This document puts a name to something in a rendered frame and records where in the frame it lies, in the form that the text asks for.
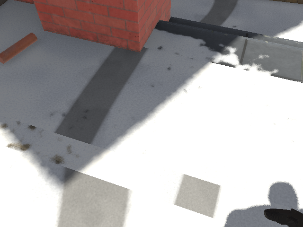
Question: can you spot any right robot hand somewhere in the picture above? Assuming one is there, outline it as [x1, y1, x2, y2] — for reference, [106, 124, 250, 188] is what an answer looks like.
[264, 209, 303, 227]

